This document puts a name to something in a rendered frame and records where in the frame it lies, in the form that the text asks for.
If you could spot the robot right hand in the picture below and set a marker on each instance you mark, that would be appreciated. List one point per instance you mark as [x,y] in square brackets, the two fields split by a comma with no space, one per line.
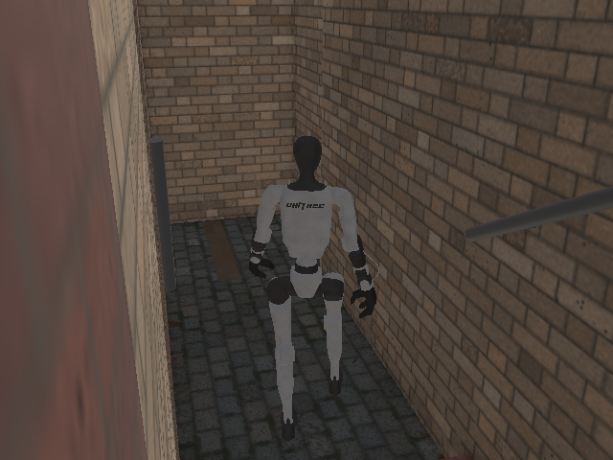
[370,301]

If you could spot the robot torso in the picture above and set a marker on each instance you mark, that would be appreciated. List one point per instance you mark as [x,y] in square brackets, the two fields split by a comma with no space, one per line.
[306,223]

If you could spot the robot left hand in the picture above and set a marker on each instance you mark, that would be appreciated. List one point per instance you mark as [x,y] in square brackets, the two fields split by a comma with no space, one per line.
[254,267]

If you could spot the left robot thigh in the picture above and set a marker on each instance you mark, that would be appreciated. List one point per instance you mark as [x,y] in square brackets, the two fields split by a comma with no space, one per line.
[278,292]

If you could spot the right robot upper arm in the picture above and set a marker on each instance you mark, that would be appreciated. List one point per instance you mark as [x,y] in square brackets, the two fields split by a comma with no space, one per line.
[343,198]

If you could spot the robot right forearm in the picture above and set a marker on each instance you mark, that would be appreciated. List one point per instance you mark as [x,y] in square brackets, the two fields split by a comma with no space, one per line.
[360,267]

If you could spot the robot left forearm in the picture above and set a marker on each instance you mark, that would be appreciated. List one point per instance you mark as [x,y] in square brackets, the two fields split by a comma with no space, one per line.
[257,249]

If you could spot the left robot upper arm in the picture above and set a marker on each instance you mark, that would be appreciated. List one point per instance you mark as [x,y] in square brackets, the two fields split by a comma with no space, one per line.
[270,198]

